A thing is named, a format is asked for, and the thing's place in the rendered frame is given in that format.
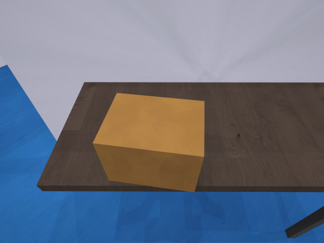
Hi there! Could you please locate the table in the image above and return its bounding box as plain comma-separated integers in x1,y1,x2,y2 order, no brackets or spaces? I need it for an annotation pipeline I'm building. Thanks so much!
37,82,324,238

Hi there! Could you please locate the carton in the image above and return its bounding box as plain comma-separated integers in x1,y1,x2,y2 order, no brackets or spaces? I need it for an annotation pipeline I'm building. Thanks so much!
93,93,205,192

